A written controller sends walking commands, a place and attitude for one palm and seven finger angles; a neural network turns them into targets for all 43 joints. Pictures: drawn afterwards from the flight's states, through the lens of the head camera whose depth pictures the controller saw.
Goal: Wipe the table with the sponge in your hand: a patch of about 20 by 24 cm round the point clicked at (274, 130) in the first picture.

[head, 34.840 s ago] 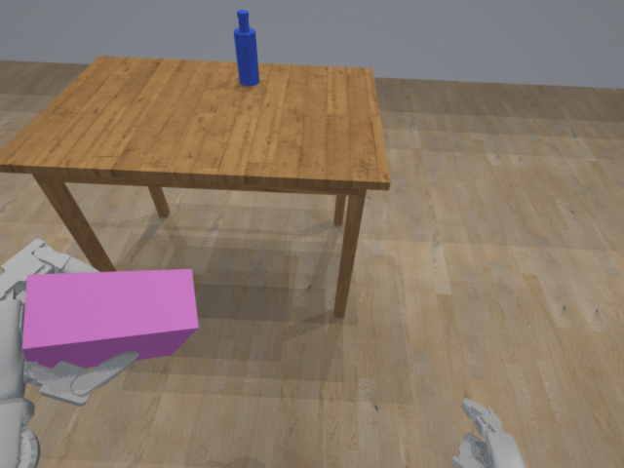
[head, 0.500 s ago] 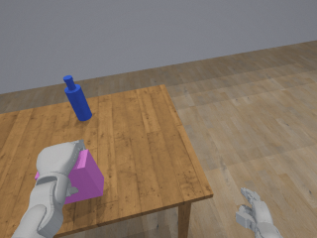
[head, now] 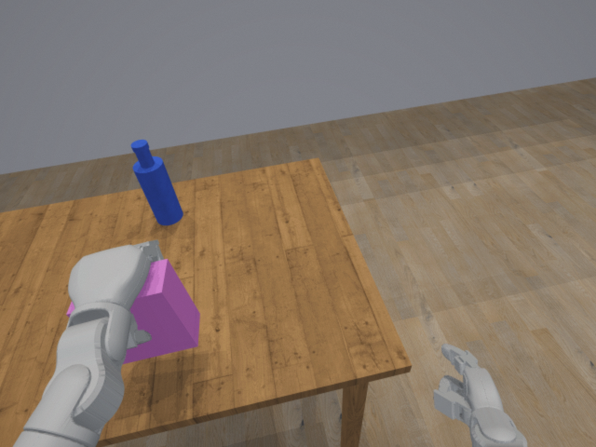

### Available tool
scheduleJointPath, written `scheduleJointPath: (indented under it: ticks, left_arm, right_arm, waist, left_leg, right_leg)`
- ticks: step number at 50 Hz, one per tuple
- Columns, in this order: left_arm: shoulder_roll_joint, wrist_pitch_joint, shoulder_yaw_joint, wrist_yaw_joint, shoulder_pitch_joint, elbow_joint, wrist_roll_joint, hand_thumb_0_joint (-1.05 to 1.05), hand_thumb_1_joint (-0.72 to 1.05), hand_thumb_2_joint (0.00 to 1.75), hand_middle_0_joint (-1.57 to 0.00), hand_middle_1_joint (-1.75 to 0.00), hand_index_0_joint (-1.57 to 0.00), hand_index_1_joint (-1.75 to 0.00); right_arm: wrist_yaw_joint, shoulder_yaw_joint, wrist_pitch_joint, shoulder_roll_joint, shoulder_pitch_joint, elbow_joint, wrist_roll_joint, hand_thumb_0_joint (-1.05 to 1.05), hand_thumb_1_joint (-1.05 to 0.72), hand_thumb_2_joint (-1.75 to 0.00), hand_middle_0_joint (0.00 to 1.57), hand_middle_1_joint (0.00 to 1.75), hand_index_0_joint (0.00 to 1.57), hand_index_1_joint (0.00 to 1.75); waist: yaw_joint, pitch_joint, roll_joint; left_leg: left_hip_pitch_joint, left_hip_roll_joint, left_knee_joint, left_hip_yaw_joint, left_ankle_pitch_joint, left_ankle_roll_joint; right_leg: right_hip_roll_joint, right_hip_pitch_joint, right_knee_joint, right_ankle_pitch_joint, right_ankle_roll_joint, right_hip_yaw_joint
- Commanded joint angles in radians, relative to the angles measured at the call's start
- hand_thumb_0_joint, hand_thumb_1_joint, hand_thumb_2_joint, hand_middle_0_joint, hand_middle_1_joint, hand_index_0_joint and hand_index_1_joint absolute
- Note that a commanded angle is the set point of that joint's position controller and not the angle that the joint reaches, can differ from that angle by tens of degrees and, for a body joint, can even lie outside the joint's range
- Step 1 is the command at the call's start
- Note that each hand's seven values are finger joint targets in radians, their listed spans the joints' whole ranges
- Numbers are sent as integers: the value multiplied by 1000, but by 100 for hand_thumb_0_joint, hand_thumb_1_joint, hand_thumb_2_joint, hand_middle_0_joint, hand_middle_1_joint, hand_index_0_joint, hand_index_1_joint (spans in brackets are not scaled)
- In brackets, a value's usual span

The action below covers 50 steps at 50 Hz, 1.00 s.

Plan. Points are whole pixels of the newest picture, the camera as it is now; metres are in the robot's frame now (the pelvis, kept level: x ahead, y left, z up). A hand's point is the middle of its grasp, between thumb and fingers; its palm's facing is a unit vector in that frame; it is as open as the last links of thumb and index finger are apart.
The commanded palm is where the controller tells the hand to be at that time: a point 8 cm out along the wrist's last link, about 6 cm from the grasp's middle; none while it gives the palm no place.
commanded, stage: lift the sponge slowly off the table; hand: left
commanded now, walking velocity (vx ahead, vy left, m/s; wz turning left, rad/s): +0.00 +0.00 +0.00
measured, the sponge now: (148, 322) +0.25 +0.27 +0.03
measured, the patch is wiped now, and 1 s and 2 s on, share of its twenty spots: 1.00 1.00 1.00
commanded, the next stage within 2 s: bring the sponge back beside the body in 0.44 s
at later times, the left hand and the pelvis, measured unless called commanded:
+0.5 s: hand (131, 280) +0.26 +0.27 +0.12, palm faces +0.05 -0.08 -1.00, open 10.2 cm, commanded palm +0.23 +0.26 +0.18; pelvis +0.00 -0.01 +0.00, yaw +0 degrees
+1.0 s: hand (127, 293) +0.24 +0.27 +0.12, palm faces +0.06 -0.08 -0.99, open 10.2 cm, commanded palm +0.20 +0.26 +0.18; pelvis +0.00 -0.01 +0.00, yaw +0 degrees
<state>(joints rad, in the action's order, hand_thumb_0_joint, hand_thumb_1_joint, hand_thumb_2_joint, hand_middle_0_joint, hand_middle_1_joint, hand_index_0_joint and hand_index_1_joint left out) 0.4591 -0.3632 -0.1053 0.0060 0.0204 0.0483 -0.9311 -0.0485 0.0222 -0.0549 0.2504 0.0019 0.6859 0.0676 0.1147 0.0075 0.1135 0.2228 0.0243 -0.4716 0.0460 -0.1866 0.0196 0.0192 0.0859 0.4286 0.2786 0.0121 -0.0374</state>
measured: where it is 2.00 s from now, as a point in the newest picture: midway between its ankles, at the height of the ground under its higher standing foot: outside the picture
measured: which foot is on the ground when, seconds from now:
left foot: down 0.00-1.00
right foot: down 0.00-1.00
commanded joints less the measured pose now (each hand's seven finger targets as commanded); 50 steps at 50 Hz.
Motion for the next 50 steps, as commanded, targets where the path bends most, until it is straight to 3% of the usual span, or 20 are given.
scheduleJointPath:
  ticks: [1,2,3,4,6,8,10,13,15,16,18,22,26,28,29,34,38,42,44,50]
  left_arm:
    - [201,33,116,-32,-341,245,-31,0,10,130,-120,-160,-120,-160]
    - [195,33,115,-29,-338,236,-25,0,10,130,-120,-160,-120,-160]
    - [227,30,144,-27,-338,259,-28,0,10,130,-120,-160,-120,-160]
    - [202,36,117,-29,-360,270,-31,0,10,130,-120,-160,-120,-160]
    - [211,29,131,-32,-346,247,-32,0,10,130,-120,-160,-120,-160]
    - [247,2,169,-30,-334,232,-29,0,10,130,-120,-160,-120,-160]
    - [219,-13,142,-26,-351,218,-25,0,10,130,-120,-160,-120,-160]
    - [264,-40,176,-13,-349,224,-23,0,10,130,-120,-160,-120,-160]
    - [241,-43,145,2,-374,206,-18,0,10,130,-120,-160,-120,-160]
    - [239,-38,134,8,-397,217,-17,0,10,130,-120,-160,-120,-160]
    - [270,-39,164,25,-366,229,-18,0,10,130,-120,-160,-120,-160]
    - [251,-16,163,41,-286,237,-3,0,10,130,-120,-160,-120,-160]
    - [296,9,208,31,-305,272,-5,0,10,130,-120,-160,-120,-160]
    - [309,14,229,24,-291,315,-6,0,10,130,-120,-160,-120,-160]
    - [277,23,199,16,-277,338,-5,0,10,130,-120,-160,-120,-160]
    - [261,22,189,-2,-280,329,-2,0,10,130,-120,-160,-120,-160]
    - [259,2,184,-3,-270,318,-5,0,10,130,-120,-160,-120,-160]
    - [264,-4,182,0,-269,289,-5,0,10,130,-120,-160,-120,-160]
    - [254,-1,172,3,-273,344,-10,0,10,130,-120,-160,-120,-160]
    - [269,-13,205,9,-166,359,0,0,10,130,-120,-160,-120,-160]
  right_arm:
    - [-14,-27,68,94,-238,-183,-4,0,-90,-90,20,30,20,30]
    - [-15,-29,67,97,-232,-184,-8,0,-90,-90,20,30,20,30]
    - [-15,-27,68,102,-239,-190,-6,0,-90,-90,20,30,20,30]
    - [-14,-22,72,89,-243,-190,-4,0,-90,-90,20,30,20,30]
    - [-11,-25,69,94,-241,-182,-6,0,-90,-90,20,30,20,30]
    - [-11,-22,62,103,-249,-191,-7,0,-90,-90,20,30,20,30]
    - [-9,-17,58,98,-252,-189,-5,0,-90,-90,20,30,20,30]
    - [-7,-16,49,106,-267,-196,-3,0,-90,-90,20,30,20,30]
    - [-9,-12,49,101,-265,-193,0,0,-90,-90,20,30,20,30]
    - [-8,-10,51,100,-267,-191,2,0,-90,-90,20,30,20,30]
    - [-11,-13,49,108,-263,-203,0,0,-90,-90,20,30,20,30]
    - [-7,-16,47,106,-246,-204,-5,0,-90,-90,20,30,20,30]
    - [-10,-20,54,107,-237,-203,-5,0,-90,-90,20,30,20,30]
    - [-12,-22,57,107,-241,-217,-6,0,-90,-90,20,30,20,30]
    - [-12,-19,64,94,-241,-221,-4,0,-90,-90,20,30,20,30]
    - [-15,-20,71,94,-239,-212,-4,0,-90,-90,20,30,20,30]
    - [-18,-20,72,99,-255,-215,-5,0,-90,-90,20,30,20,30]
    - [-18,-20,66,102,-251,-201,-8,0,-90,-90,20,30,20,30]
    - [-15,-13,74,92,-261,-211,-3,0,-90,-90,20,30,20,30]
    - [-6,-13,63,97,-252,-215,-12,0,-90,-90,20,30,20,30]
  waist:
    - [-12,202,-11]
    - [-7,206,-28]
    - [-3,213,-11]
    - [-8,218,-18]
    - [-2,219,-31]
    - [12,210,-27]
    - [8,203,-35]
    - [14,205,-33]
    - [4,197,-48]
    - [-4,210,-49]
    - [5,220,-41]
    - [4,213,-65]
    - [-1,221,-71]
    - [10,228,-33]
    - [8,232,-20]
    - [3,206,-34]
    - [14,190,-21]
    - [12,189,-52]
    - [10,223,-29]
    - [21,202,-36]
  left_leg:
    - [-172,-37,58,-11,138,-51]
    - [-173,-40,58,-12,143,-54]
    - [-173,-38,65,-6,141,-53]
    - [-173,-38,63,-9,147,-50]
    - [-173,-37,60,-11,164,-48]
    - [-158,-39,70,-8,160,-47]
    - [-147,-41,71,-13,155,-46]
    - [-140,-42,73,-9,147,-47]
    - [-135,-43,66,-14,135,-48]
    - [-142,-42,64,-15,137,-47]
    - [-144,-45,60,-10,150,-52]
    - [-137,-46,33,-19,177,-54]
    - [-144,-44,26,-20,182,-52]
    - [-152,-47,29,-13,192,-54]
    - [-156,-47,26,-17,193,-52]
    - [-152,-43,41,-11,162,-49]
    - [-152,-44,53,-6,148,-51]
    - [-143,-43,49,-10,134,-50]
    - [-150,-41,51,-9,144,-48]
    - [-135,-40,37,-9,173,-49]
  right_leg:
    - [-45,78,-79,-152,-72,-3]
    - [-48,74,-83,-165,-74,-12]
    - [-55,60,-85,-161,-82,1]
    - [-47,63,-75,-158,-75,-3]
    - [-45,61,-79,-176,-75,-2]
    - [-51,45,-85,-180,-82,5]
    - [-45,52,-82,-173,-75,-9]
    - [-47,44,-85,-168,-79,9]
    - [-42,62,-83,-153,-72,-4]
    - [-37,64,-80,-159,-68,5]
    - [-44,50,-80,-180,-76,10]
    - [-34,56,-67,-238,-65,2]
    - [-31,57,-61,-250,-63,15]
    - [-40,45,-65,-254,-74,19]
    - [-32,49,-56,-237,-67,14]
    - [-38,68,-69,-180,-68,11]
    - [-46,70,-83,-165,-76,14]
    - [-39,77,-82,-152,-68,3]
    - [-39,62,-65,-150,-69,5]
    - [-41,60,-61,-200,-70,0]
